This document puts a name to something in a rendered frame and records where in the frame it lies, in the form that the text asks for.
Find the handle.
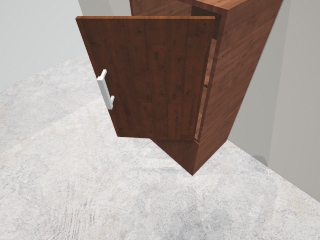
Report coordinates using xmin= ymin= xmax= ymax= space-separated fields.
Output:
xmin=97 ymin=69 xmax=115 ymax=110

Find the cupboard door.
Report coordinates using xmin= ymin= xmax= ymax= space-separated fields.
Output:
xmin=75 ymin=16 xmax=215 ymax=141

